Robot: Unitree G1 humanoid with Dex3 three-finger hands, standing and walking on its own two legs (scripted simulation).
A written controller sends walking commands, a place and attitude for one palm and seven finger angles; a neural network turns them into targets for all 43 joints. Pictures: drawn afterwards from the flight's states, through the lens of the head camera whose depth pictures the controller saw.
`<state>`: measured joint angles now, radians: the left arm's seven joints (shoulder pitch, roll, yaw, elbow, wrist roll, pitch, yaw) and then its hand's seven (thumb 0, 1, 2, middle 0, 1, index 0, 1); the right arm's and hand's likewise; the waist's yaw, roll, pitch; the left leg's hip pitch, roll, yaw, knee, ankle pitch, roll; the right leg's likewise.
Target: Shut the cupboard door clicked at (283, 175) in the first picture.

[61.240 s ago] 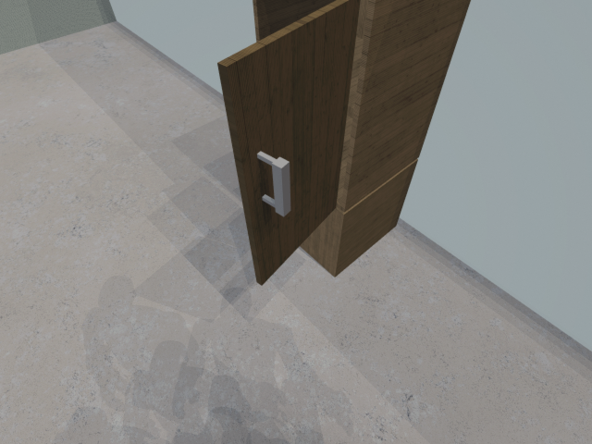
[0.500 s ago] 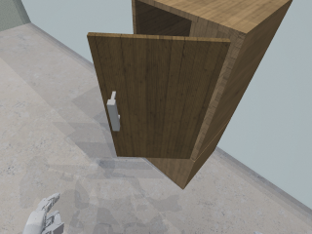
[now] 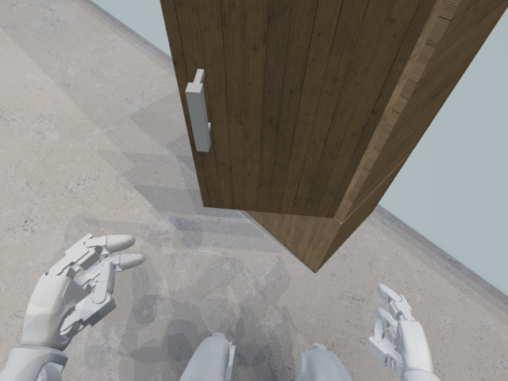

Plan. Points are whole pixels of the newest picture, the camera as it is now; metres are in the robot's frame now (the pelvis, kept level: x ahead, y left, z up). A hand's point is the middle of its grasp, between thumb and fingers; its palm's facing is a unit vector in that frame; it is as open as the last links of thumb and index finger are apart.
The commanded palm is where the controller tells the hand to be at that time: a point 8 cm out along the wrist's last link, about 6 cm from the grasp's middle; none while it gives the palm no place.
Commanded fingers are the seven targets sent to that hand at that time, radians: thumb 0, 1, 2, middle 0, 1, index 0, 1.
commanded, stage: raise the hand and make a fist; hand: left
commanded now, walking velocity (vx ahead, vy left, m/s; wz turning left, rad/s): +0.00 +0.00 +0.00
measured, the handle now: (201, 112) +0.51 +0.15 +0.12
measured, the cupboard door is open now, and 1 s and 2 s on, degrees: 40 40 40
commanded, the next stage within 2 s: bring the fist close to the handle in 1.32 s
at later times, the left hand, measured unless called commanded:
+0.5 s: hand (114, 272) +0.23 +0.21 +0.09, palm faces +0.03 -1.00 -0.04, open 3.3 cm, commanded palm +0.20 +0.26 +0.10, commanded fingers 0.00 0.90 0.90 -1.21 -1.40 -1.21 -1.40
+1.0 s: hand (135, 239) +0.26 +0.19 +0.12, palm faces +0.01 -1.00 -0.05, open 3.1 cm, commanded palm +0.24 +0.24 +0.12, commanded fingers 0.00 0.90 0.90 -1.30 -1.50 -1.30 -1.50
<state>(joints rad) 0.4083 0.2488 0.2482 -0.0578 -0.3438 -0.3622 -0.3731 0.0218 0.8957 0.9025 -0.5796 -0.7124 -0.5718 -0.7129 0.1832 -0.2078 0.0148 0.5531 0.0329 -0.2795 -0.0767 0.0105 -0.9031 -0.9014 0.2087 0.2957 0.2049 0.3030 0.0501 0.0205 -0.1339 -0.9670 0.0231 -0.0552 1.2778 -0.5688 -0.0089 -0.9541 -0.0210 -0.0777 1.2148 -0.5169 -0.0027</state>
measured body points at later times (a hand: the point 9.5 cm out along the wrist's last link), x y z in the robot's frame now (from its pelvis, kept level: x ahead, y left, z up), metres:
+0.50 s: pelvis +0.02 +0.01 +0.03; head +0.07 +0.02 +0.47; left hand +0.22 +0.26 +0.10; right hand +0.21 -0.22 -0.03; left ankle +0.03 +0.12 -0.63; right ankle +0.04 -0.12 -0.63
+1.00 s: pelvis +0.04 +0.00 +0.05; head +0.08 +0.00 +0.50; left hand +0.26 +0.24 +0.13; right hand +0.21 -0.24 -0.02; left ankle +0.03 +0.12 -0.63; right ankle +0.04 -0.12 -0.63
